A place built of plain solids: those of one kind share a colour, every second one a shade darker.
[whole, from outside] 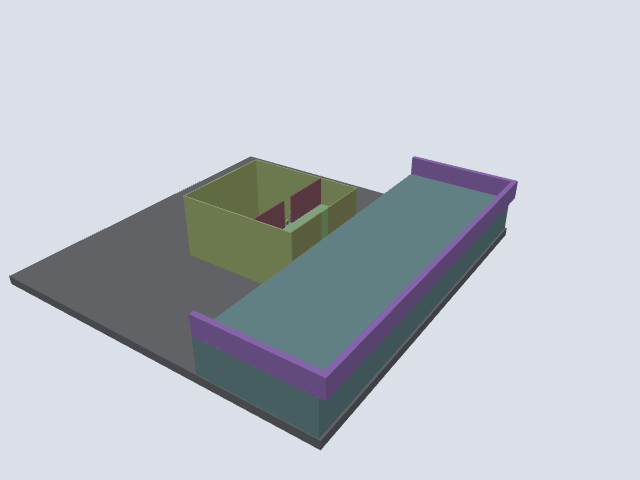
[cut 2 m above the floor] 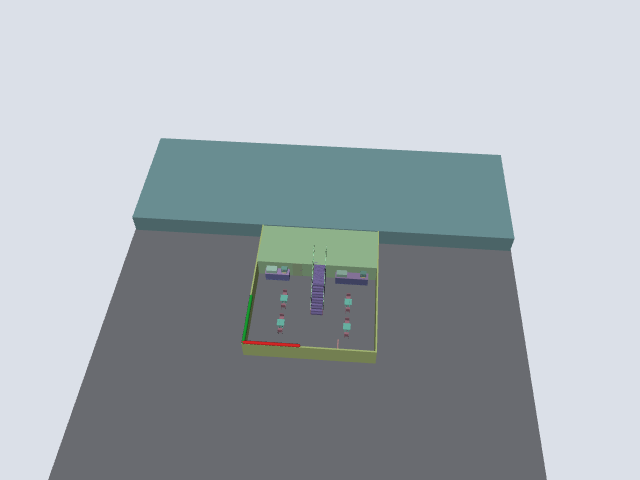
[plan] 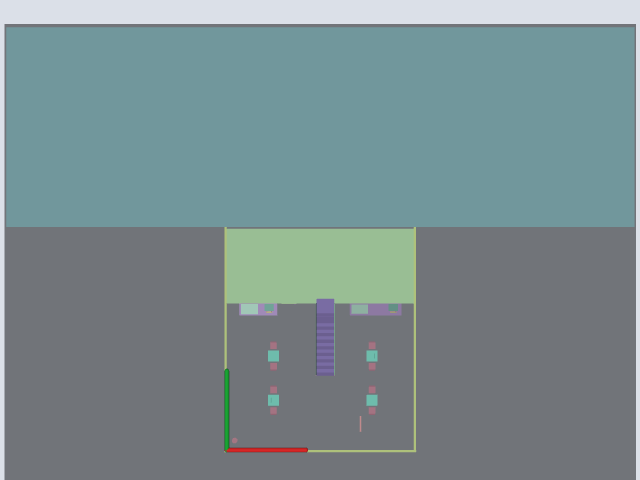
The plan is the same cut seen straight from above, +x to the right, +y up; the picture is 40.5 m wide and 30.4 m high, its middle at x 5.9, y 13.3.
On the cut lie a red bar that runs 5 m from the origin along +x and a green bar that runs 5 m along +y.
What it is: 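A cafe in the deep cellar of an old town house, fitted out in the 2010s to 2020s; 11.8 x 14.0 m; the hall a cellar under a ceiling 3.02 m high; over the flight a stairwell up to the entrance level's ceiling, 7.35 m over the hall's floor; the entrance level at street height, 4.15 m over the hall's floor, over the rear 4.7 m, with the street door 0.95 x 2.15 m and a glazed street front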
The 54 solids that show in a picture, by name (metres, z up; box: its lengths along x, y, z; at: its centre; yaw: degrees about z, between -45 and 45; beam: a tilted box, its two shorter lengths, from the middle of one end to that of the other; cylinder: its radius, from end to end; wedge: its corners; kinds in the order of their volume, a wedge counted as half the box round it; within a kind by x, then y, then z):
{
 "street_ground_1": {"box": [39.8, 12.65, 4.2], "at": [5.92, 20.45, 2.05]},
 "upper_1": {"box": [11.94, 4.74, 4.2], "at": [5.92, 11.65, 2.05]},
 "street_hedge_1": {"box": [0.6, 12.65, 2.2], "at": [-13.68, 20.45, 5.25]},
 "street_hedge_2": {"box": [39.8, 0.6, 2.2], "at": [5.92, 27.07, 5.25]},
 "street_hedge_3": {"box": [0.6, 12.65, 2.2], "at": [25.52, 20.45, 5.25]},
 "wall_1": {"box": [0.15, 14.27, 7.4], "at": [-0.07, 6.99, 3.65]},
 "wall_2": {"box": [4.18, 0.15, 7.4], "at": [1.94, -0.07, 3.65]},
 "wall_3": {"box": [1.5, 0.15, 7.4], "at": [4.48, -0.07, 3.65]},
 "wall_4": {"box": [7.06, 0.15, 7.4], "at": [8.46, -0.07, 3.65]},
 "wall_5": {"box": [0.15, 14.27, 7.4], "at": [11.91, 6.99, 3.65]},
 "stair_step_1": {"box": [1.14, 0.42, 0.23], "at": [6.24, 4.91, 0.07]},
 "stair_step_2": {"box": [1.14, 0.42, 0.41], "at": [6.24, 5.12, 0.16]},
 "stair_step_3": {"box": [1.14, 0.42, 0.59], "at": [6.24, 5.33, 0.25]},
 "stair_step_4": {"box": [1.14, 0.42, 0.77], "at": [6.24, 5.54, 0.34]},
 "stair_step_5": {"box": [1.14, 0.42, 0.95], "at": [6.24, 5.74, 0.43]},
 "stair_step_6": {"box": [1.14, 0.42, 1.13], "at": [6.24, 5.95, 0.52]},
 "stair_step_7": {"box": [1.14, 0.42, 1.31], "at": [6.24, 6.16, 0.61]},
 "stair_step_8": {"box": [1.14, 0.42, 1.49], "at": [6.24, 6.37, 0.7]},
 "stair_step_9": {"box": [1.14, 0.42, 1.67], "at": [6.24, 6.58, 0.79]},
 "stair_step_10": {"box": [1.14, 0.42, 1.85], "at": [6.24, 6.78, 0.88]},
 "stair_step_11": {"box": [1.14, 0.42, 2.03], "at": [6.24, 6.99, 0.97]},
 "stair_step_12": {"box": [1.14, 0.42, 2.21], "at": [6.24, 7.2, 1.06]},
 "stair_step_13": {"box": [1.14, 0.42, 2.4], "at": [6.24, 7.41, 1.15]},
 "stair_step_14": {"box": [1.14, 0.42, 2.58], "at": [6.24, 7.62, 1.24]},
 "stair_step_15": {"box": [1.14, 0.42, 2.76], "at": [6.24, 7.82, 1.33]},
 "stair_step_16": {"box": [1.14, 0.42, 2.94], "at": [6.24, 8.03, 1.42]},
 "stair_step_17": {"box": [1.14, 0.42, 3.12], "at": [6.24, 8.24, 1.51]},
 "stair_step_18": {"box": [1.14, 0.42, 3.48], "at": [6.24, 8.66, 1.69]},
 "stair_step_19": {"box": [1.14, 0.42, 3.66], "at": [6.24, 8.86, 1.78]},
 "stair_step_20": {"box": [1.14, 0.51, 4.02], "at": [6.24, 9.33, 1.96]},
 "entrance_wall_1": {"box": [5.62, 0.15, 3.25], "at": [2.81, 9.36, 5.72]},
 "entrance_wall_2": {"box": [4.98, 0.15, 3.25], "at": [9.35, 9.36, 5.72]},
 "window_wall_1": {"box": [5.64, 0.15, 3.2], "at": [2.82, 14.04, 5.75]},
 "window_wall_2": {"box": [5.0, 0.15, 3.2], "at": [9.34, 14.04, 5.75]},
 "counter_1": {"box": [2.38, 0.7, 1.05], "at": [1.99, 8.92, 0.47]},
 "counter_2": {"box": [3.24, 0.7, 1.05], "at": [9.42, 8.92, 0.47]},
 "street_door_wall_1": {"box": [1.2, 0.15, 3.2], "at": [6.24, 14.04, 5.75]},
 "display_1": {"box": [1.07, 0.65, 0.41], "at": [1.43, 8.92, 1.24]},
 "display_2": {"box": [1.04, 0.58, 0.4], "at": [8.42, 8.92, 1.24]},
 "coffee_machine_1": {"box": [0.6, 0.45, 0.45], "at": [2.68, 9.02, 1.26]},
 "coffee_machine_2": {"box": [0.6, 0.45, 0.45], "at": [10.54, 9.02, 1.26]},
 "counter_top_1": {"box": [2.42, 0.78, 0.04], "at": [1.99, 8.9, 1.02]},
 "counter_top_2": {"box": [3.28, 0.78, 0.04], "at": [9.42, 8.9, 1.02]},
 "meeting_table_1": {"box": [0.7, 0.7, 0.07], "at": [2.96, 3.15, 0.71]},
 "meeting_table_2": {"box": [0.7, 0.7, 0.07], "at": [2.96, 5.95, 0.71]},
 "meeting_table_3": {"box": [0.7, 0.7, 0.07], "at": [9.2, 3.15, 0.71]},
 "meeting_table_4": {"box": [0.7, 0.7, 0.07], "at": [9.2, 5.95, 0.71]},
 "service_door_1": {"box": [0.95, 0.03, 2.1], "at": [3.96, 9.27, 1.0]},
 "side_chair_1": {"box": [0.42, 0.42, 0.04], "at": [2.96, 2.5, 0.43]},
 "side_chair_2": {"box": [0.42, 0.42, 0.04], "at": [2.96, 3.8, 0.43]},
 "side_chair_3": {"box": [0.42, 0.42, 0.04], "at": [2.96, 5.3, 0.43]},
 "side_chair_4": {"box": [0.42, 0.42, 0.04], "at": [2.96, 6.6, 0.43]},
 "side_chair_5": {"box": [0.42, 0.42, 0.04], "at": [9.2, 2.5, 0.43]},
 "stair_guard_rail_1": {"cylinder": 0.022, "from": [6.83, 4.7, 1.11], "to": [6.83, 9.28, 5.08]}
}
